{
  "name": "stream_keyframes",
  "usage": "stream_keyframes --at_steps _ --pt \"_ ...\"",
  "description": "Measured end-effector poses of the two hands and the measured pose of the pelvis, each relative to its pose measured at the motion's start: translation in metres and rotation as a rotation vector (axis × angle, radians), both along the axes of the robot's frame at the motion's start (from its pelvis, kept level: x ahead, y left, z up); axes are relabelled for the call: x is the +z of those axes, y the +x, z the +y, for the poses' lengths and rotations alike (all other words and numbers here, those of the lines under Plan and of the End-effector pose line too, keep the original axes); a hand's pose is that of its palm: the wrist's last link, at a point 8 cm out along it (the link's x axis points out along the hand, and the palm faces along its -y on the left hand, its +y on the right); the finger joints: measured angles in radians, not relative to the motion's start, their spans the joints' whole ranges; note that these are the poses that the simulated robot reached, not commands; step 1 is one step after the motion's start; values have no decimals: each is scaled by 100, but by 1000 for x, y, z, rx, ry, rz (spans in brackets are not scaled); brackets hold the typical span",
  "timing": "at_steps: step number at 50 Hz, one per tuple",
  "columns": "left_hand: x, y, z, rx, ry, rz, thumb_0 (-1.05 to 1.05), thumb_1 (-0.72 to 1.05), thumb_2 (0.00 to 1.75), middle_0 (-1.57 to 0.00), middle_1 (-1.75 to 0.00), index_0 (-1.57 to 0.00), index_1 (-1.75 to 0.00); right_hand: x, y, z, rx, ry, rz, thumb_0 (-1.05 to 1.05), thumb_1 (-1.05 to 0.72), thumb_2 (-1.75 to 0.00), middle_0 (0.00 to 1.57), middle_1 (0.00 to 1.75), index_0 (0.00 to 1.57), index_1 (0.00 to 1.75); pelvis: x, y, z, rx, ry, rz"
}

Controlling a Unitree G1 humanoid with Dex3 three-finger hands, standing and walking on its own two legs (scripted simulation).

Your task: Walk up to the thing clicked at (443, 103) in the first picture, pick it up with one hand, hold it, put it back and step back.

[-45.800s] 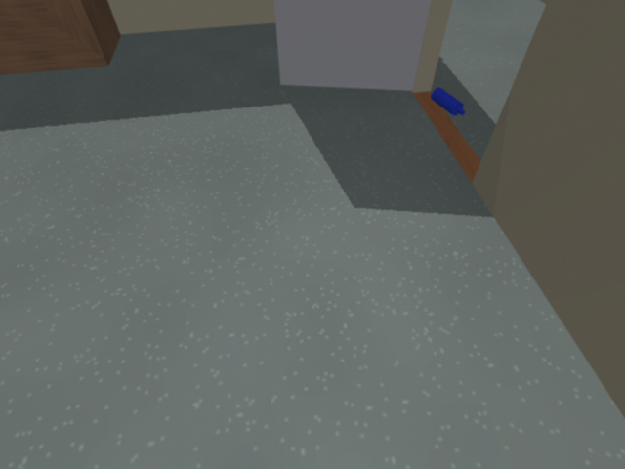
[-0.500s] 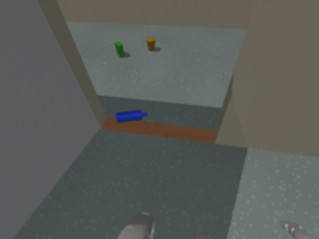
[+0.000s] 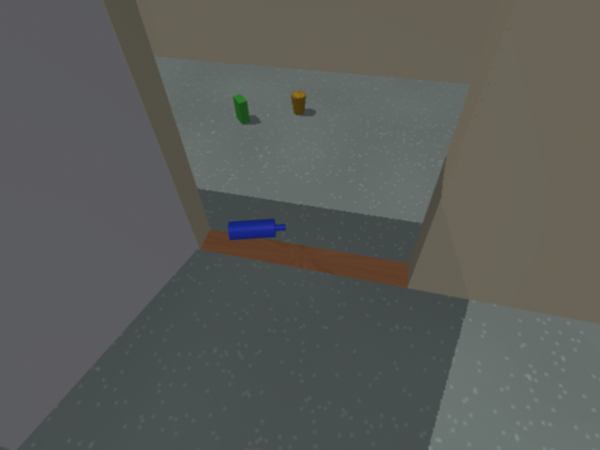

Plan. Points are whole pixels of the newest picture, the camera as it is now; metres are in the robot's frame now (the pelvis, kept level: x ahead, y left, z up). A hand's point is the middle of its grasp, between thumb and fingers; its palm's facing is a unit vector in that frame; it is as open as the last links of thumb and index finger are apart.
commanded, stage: step back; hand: left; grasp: from above
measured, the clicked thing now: (257, 229) +1.07 +0.25 -0.72
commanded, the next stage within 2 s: stand in 0.54 s
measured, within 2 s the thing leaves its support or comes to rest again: neither
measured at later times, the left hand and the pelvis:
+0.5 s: hand out of the picture +0.12 +0.30 -0.15, palm faces -0.01 -0.93 -0.37, open 7.3 cm; pelvis +0.04 +0.03 +0.00, yaw +0 degrees
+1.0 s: hand out of the picture +0.14 +0.28 -0.14, palm faces -0.06 -0.94 -0.34, open 7.3 cm; pelvis +0.05 +0.03 +0.02, yaw -1 degrees
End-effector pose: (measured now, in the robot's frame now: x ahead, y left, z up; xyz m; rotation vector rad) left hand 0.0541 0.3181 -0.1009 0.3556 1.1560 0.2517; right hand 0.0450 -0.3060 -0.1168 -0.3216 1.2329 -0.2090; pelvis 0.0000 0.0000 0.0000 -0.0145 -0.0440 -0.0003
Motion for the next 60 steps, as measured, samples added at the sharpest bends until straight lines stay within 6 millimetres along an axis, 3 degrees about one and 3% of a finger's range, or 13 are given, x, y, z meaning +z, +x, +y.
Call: stream_keyframes --at_steps 8,17,27,33,44,60 --pt "1 8 2 29 -23 13 0 90 90 -21 -30 -21 -30 7 44 2 54 -22 -9 0 -90 -89 21 30 20 30 4 21 11 27 8 3" --pt "-20 43 24 30 -40 47 0 91 90 -20 -30 -21 -30 8 87 37 65 -26 -64 0 -90 -89 21 30 20 30 -3 37 30 10 12 9" --pt "-11 67 20 -12 -36 32 0 91 90 -20 -29 -21 -30 12 121 50 50 23 -128 0 -90 -89 21 30 20 30 4 44 29 -10 3 12" --pt "-3 75 11 -32 -55 34 0 91 90 -20 -29 -21 -30 15 116 48 34 39 -112 0 -90 -89 21 30 20 30 12 48 30 -11 9 4" --pt "1 84 4 -54 -67 29 0 91 90 -20 -30 -21 -30 17 81 38 -18 25 -38 0 -90 -89 21 30 20 30 17 48 30 -13 13 -3" --pt "-1 70 7 -54 -65 71 0 91 90 -20 -29 -21 -30 14 53 37 -41 24 19 0 -90 -89 21 30 20 30 18 45 30 -17 12 4"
